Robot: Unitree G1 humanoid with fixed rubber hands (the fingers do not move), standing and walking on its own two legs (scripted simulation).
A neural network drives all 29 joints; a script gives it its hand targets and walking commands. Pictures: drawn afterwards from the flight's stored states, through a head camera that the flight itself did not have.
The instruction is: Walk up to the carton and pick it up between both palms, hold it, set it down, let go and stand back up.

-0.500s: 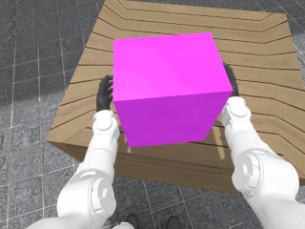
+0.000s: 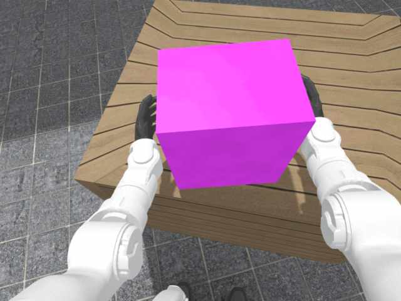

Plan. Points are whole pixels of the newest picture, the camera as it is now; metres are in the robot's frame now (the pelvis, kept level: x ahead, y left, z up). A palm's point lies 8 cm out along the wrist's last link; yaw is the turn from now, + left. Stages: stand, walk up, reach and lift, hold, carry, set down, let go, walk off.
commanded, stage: set down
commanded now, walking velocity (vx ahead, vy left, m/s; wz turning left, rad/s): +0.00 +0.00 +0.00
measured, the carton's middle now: (225, 125) +0.46 +0.03 +0.01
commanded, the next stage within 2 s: none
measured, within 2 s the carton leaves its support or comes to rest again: neither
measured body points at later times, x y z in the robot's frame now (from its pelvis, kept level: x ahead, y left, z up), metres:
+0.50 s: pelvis -0.02 -0.01 -0.01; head +0.09 -0.02 +0.43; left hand +0.42 +0.20 +0.06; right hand +0.50 -0.16 +0.08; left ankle +0.00 +0.13 -0.72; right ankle +0.02 -0.09 -0.72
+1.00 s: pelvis -0.01 -0.02 +0.01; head +0.07 -0.02 +0.45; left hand +0.43 +0.21 +0.12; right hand +0.51 -0.17 +0.14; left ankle +0.00 +0.13 -0.72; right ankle +0.01 -0.09 -0.72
